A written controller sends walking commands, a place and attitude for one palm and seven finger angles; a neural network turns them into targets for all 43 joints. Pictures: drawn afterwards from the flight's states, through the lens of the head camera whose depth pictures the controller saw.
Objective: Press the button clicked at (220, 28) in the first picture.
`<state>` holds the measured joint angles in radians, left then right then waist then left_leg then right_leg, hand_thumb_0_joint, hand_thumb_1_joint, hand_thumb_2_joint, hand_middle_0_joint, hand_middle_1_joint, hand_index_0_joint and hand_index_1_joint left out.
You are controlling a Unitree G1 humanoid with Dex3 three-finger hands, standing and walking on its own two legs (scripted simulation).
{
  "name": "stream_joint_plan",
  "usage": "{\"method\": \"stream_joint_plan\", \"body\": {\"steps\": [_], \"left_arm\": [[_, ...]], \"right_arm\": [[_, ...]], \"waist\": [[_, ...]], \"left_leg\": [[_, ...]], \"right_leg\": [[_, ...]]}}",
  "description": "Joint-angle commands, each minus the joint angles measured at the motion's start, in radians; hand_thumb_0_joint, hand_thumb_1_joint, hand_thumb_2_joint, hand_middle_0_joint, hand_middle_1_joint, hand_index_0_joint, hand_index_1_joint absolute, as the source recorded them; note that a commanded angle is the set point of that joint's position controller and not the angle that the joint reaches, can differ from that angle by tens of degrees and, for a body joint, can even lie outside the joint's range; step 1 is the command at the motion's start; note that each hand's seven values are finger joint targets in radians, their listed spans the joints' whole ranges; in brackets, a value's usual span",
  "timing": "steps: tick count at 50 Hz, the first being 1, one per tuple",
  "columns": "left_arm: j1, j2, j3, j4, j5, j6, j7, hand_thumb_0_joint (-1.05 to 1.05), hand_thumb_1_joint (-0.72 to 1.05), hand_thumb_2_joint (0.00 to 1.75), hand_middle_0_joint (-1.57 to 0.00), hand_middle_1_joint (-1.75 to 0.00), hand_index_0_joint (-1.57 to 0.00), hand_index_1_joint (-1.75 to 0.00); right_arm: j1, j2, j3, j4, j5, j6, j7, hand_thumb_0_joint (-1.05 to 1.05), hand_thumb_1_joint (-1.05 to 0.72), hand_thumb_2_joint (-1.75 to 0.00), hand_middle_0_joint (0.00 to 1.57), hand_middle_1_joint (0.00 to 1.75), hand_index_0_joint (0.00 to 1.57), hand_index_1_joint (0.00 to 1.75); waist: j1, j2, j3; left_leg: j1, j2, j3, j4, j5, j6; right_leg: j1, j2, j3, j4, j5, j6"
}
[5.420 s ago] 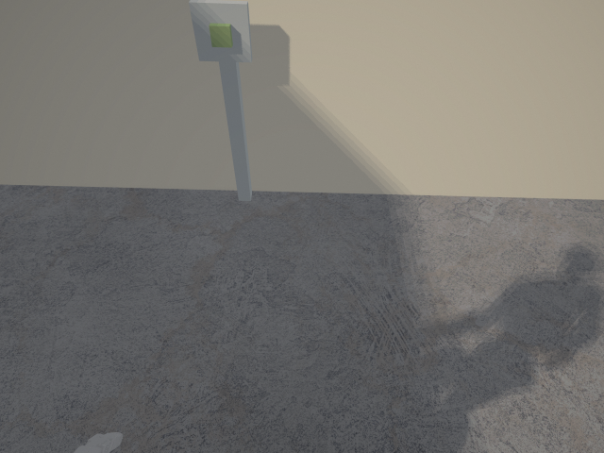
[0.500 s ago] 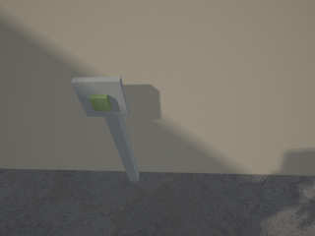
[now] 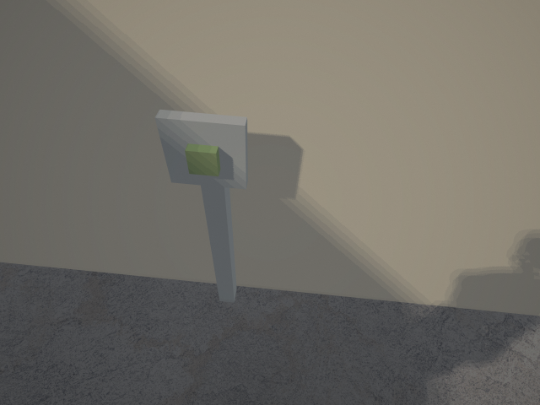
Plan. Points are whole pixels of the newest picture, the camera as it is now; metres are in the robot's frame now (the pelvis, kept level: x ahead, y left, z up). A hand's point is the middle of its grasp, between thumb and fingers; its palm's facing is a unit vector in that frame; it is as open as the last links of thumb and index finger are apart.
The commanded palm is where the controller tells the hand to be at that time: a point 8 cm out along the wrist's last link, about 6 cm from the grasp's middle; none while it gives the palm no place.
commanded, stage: come to a stop and stand still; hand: left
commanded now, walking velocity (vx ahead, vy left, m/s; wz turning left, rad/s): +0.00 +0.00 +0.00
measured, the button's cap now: (203, 159) +0.58 +0.19 +0.01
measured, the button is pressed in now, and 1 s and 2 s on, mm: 0 0 0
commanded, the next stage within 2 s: look again from close up in 0.14 s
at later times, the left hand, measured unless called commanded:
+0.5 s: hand out of the picture +0.01 +0.17 -0.17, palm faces +0.02 -0.97 -0.25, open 7.4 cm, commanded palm none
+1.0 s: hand out of the picture +0.00 +0.12 -0.18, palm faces +0.07 -0.98 -0.18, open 7.3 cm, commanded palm none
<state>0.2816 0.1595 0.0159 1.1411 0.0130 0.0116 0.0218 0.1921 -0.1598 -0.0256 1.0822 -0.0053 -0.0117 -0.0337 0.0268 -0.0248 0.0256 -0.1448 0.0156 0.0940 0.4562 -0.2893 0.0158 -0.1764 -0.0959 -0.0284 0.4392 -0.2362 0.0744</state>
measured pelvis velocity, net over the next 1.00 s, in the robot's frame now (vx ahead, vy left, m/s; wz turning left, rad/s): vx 0.01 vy -0.05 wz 0.03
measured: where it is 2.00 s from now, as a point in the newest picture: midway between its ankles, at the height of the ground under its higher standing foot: outside the picture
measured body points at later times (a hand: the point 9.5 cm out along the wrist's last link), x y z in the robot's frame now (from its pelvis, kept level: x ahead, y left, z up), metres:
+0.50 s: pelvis -0.01 -0.02 -0.01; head +0.00 -0.04 +0.44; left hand +0.01 +0.22 -0.15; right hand -0.01 -0.23 -0.18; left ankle -0.03 +0.10 -0.74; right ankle +0.00 -0.17 -0.74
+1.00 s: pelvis +0.01 -0.05 -0.01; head +0.02 -0.06 +0.44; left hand -0.01 +0.17 -0.16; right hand +0.00 -0.28 -0.17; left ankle -0.03 +0.10 -0.74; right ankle +0.00 -0.17 -0.74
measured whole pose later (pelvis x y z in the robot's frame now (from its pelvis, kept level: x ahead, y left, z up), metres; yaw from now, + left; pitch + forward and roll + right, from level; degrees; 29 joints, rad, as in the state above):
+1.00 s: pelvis +0.01 -0.05 -0.01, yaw +2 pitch -1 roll +0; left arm 0.30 0.14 0.01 1.11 0.01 -0.01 0.01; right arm 0.32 -0.17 0.00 1.10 -0.02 0.00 -0.01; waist 0.01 0.02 0.03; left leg -0.20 0.09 0.03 0.55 -0.35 -0.01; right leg -0.22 -0.03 -0.09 0.55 -0.32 -0.01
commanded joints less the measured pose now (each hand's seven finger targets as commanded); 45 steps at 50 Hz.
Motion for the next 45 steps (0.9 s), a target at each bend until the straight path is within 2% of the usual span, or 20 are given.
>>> {"method": "stream_joint_plan", "body": {"steps": [1, 11, 12, 13, 14, 15, 16, 17, 19, 21, 23, 24, 31, 34, 38, 41, 43, 45], "left_arm": [[0.049, 0.087, 0.005, -0.015, 0.004, -0.011, 0.012, 0.00, 0.90, 0.90, -0.20, -0.30, -0.20, -0.30], [0.020, 0.100, 0.006, -0.019, 0.000, -0.011, 0.013, 0.00, 0.90, 0.90, -0.20, -0.30, -0.20, -0.30], [0.063, 0.120, -0.010, -0.009, 0.011, -0.030, 0.056, 0.00, 0.90, 0.90, -0.20, -0.30, -0.20, -0.30], [0.035, 0.149, -0.001, -0.054, 0.007, -0.040, 0.045, 0.00, 0.90, 0.90, -0.20, -0.30, -0.20, -0.30], [0.002, 0.145, -0.001, -0.062, 0.006, -0.040, 0.033, 0.00, 0.90, 0.90, -0.20, -0.30, -0.20, -0.30], [0.010, 0.143, -0.004, -0.071, 0.004, -0.038, 0.024, 0.00, 0.90, 0.90, -0.20, -0.30, -0.20, -0.30], [0.006, 0.128, -0.005, -0.075, 0.003, -0.035, 0.019, 0.00, 0.90, 0.90, -0.20, -0.30, -0.20, -0.30], [0.009, 0.124, -0.006, -0.073, 0.002, -0.035, 0.016, 0.00, 0.90, 0.90, -0.20, -0.30, -0.20, -0.30], [0.002, 0.118, -0.008, -0.076, 0.000, -0.036, 0.012, 0.00, 0.90, 0.90, -0.20, -0.30, -0.20, -0.30], [-0.003, 0.110, -0.011, -0.072, -0.002, -0.036, 0.012, 0.00, 0.90, 0.90, -0.20, -0.30, -0.20, -0.30], [-0.002, 0.113, -0.012, -0.070, -0.003, -0.035, 0.012, 0.00, 0.90, 0.90, -0.20, -0.30, -0.20, -0.30], [-0.003, 0.115, -0.012, -0.070, -0.002, -0.033, 0.011, 0.00, 0.90, 0.90, -0.20, -0.30, -0.20, -0.30], [0.008, 0.120, -0.008, -0.066, -0.002, -0.034, 0.010, 0.00, 0.90, 0.90, -0.20, -0.30, -0.20, -0.30], [0.013, 0.121, -0.006, -0.066, -0.002, -0.036, 0.009, 0.00, 0.90, 0.90, -0.20, -0.30, -0.20, -0.30], [0.021, 0.122, -0.001, -0.060, -0.003, -0.039, 0.007, 0.00, 0.90, 0.90, -0.20, -0.30, -0.20, -0.30], [0.024, 0.120, 0.000, -0.055, -0.003, -0.041, 0.006, 0.00, 0.90, 0.90, -0.20, -0.30, -0.20, -0.30], [0.034, 0.123, 0.005, -0.055, 0.001, -0.040, 0.004, 0.00, 0.90, 0.90, -0.20, -0.30, -0.20, -0.30], [0.042, 0.136, 0.014, -0.057, 0.005, -0.036, 0.001, 0.00, 0.90, 0.90, -0.20, -0.30, -0.20, -0.30]], "right_arm": [[0.079, -0.113, -0.011, 0.000, 0.000, -0.012, -0.005, 0.00, -0.90, -0.90, 0.20, 0.30, 0.20, 0.30], [0.098, -0.110, -0.005, 0.024, -0.002, -0.015, -0.002, 0.00, -0.90, -0.90, 0.20, 0.30, 0.20, 0.30], [0.065, -0.152, 0.000, -0.051, 0.008, -0.025, 0.010, 0.00, -0.90, -0.90, 0.20, 0.30, 0.20, 0.30], [0.125, -0.111, 0.002, -0.060, -0.008, -0.026, 0.016, 0.00, -0.90, -0.90, 0.20, 0.30, 0.20, 0.30], [0.092, -0.112, 0.006, -0.058, -0.016, -0.027, 0.020, 0.00, -0.90, -0.90, 0.20, 0.30, 0.20, 0.30], [0.113, -0.118, 0.010, -0.074, -0.016, -0.026, 0.021, 0.00, -0.90, -0.90, 0.20, 0.30, 0.20, 0.30], [0.120, -0.116, 0.010, -0.081, -0.016, -0.026, 0.019, 0.00, -0.90, -0.90, 0.20, 0.30, 0.20, 0.30], [0.123, -0.115, 0.012, -0.084, -0.014, -0.027, 0.018, 0.00, -0.90, -0.90, 0.20, 0.30, 0.20, 0.30], [0.146, -0.117, 0.014, -0.087, -0.014, -0.026, 0.014, 0.00, -0.90, -0.90, 0.20, 0.30, 0.20, 0.30], [0.156, -0.113, 0.014, -0.077, -0.011, -0.024, 0.013, 0.00, -0.90, -0.90, 0.20, 0.30, 0.20, 0.30], [0.161, -0.108, 0.018, -0.070, -0.010, -0.020, 0.013, 0.00, -0.90, -0.90, 0.20, 0.30, 0.20, 0.30], [0.159, -0.106, 0.018, -0.067, -0.010, -0.017, 0.014, 0.00, -0.90, -0.90, 0.20, 0.30, 0.20, 0.30], [0.166, -0.087, 0.022, -0.038, -0.011, -0.009, 0.015, 0.00, -0.90, -0.90, 0.20, 0.30, 0.20, 0.30], [0.166, -0.083, 0.021, -0.031, -0.011, -0.007, 0.014, 0.00, -0.90, -0.90, 0.20, 0.30, 0.20, 0.30], [0.158, -0.078, 0.022, -0.021, -0.012, -0.009, 0.011, 0.00, -0.90, -0.90, 0.20, 0.30, 0.20, 0.30], [0.154, -0.076, 0.021, -0.015, -0.010, -0.009, 0.009, 0.00, -0.90, -0.90, 0.20, 0.30, 0.20, 0.30], [0.167, -0.075, 0.021, -0.008, -0.014, -0.007, 0.011, 0.00, -0.90, -0.90, 0.20, 0.30, 0.20, 0.30], [0.171, -0.072, 0.020, -0.009, -0.017, -0.003, 0.016, 0.00, -0.90, -0.90, 0.20, 0.30, 0.20, 0.30]], "waist": [[-0.017, 0.054, 0.025], [-0.013, 0.058, 0.040], [-0.012, 0.051, 0.070], [-0.033, 0.087, -0.013], [-0.014, 0.147, 0.032], [-0.020, 0.134, 0.000], [-0.022, 0.144, 0.001], [-0.020, 0.131, -0.020], [-0.026, 0.055, -0.026], [-0.028, 0.007, -0.002], [-0.029, -0.009, 0.030], [-0.029, -0.002, 0.054], [-0.032, -0.030, 0.078], [-0.031, -0.025, 0.066], [-0.027, 0.016, 0.039], [-0.027, 0.004, 0.027], [-0.022, 0.013, 0.022], [-0.016, -0.013, 0.048]], "left_leg": [[0.000, 0.119, -0.094, -0.116, 0.346, 0.002], [-0.025, 0.114, -0.097, -0.151, 0.272, -0.002], [-0.095, 0.124, -0.076, 0.034, 0.450, -0.023], [-0.088, 0.086, -0.092, -0.017, 0.277, -0.022], [-0.117, 0.085, -0.097, -0.049, 0.193, -0.015], [-0.124, 0.095, -0.117, -0.064, 0.119, -0.005], [-0.129, 0.101, -0.130, -0.076, 0.109, 0.007], [-0.111, 0.106, -0.131, -0.072, 0.147, 0.014], [-0.090, 0.108, -0.128, -0.053, 0.195, 0.020], [-0.088, 0.101, -0.114, -0.050, 0.197, 0.017], [-0.092, 0.092, -0.104, -0.055, 0.162, 0.013], [-0.099, 0.089, -0.104, -0.060, 0.143, 0.012], [-0.087, 0.076, -0.080, -0.065, 0.094, 0.001], [-0.070, 0.074, -0.074, -0.060, 0.093, -0.003], [-0.060, 0.075, -0.065, -0.055, 0.117, -0.009], [-0.052, 0.079, -0.062, -0.048, 0.133, -0.012], [-0.066, 0.066, -0.049, -0.031, 0.038, -0.012], [-0.113, 0.046, -0.033, 0.004, -0.055, -0.011]], "right_leg": [[-0.004, -0.025, 0.005, -0.042, 0.186, -0.048], [0.026, -0.025, 0.007, -0.063, 0.161, -0.050], [-0.018, -0.052, 0.057, -0.021, 0.312, -0.073], [0.025, -0.046, 0.032, 0.034, 0.169, -0.093], [-0.011, -0.030, 0.024, 0.032, 0.074, -0.096], [-0.015, -0.011, 0.014, 0.034, -0.016, -0.096], [-0.023, -0.001, 0.003, 0.044, -0.021, -0.096], [-0.016, 0.001, -0.004, 0.053, 0.008, -0.094], [-0.019, 0.002, -0.005, 0.055, 0.038, -0.094], [-0.031, -0.008, 0.002, 0.044, 0.071, -0.092], [-0.047, -0.013, 0.011, 0.029, 0.072, -0.090], [-0.062, -0.011, 0.015, 0.023, 0.052, -0.090], [-0.089, -0.018, 0.038, -0.023, 0.003, -0.095], [-0.092, -0.018, 0.047, -0.038, -0.005, -0.099], [-0.069, -0.022, 0.052, -0.042, 0.039, -0.104], [-0.056, -0.024, 0.050, -0.046, 0.081, -0.107], [-0.047, -0.026, 0.063, -0.052, -0.043, -0.119], [-0.049, -0.039, 0.094, -0.082, -0.191, -0.135]]}}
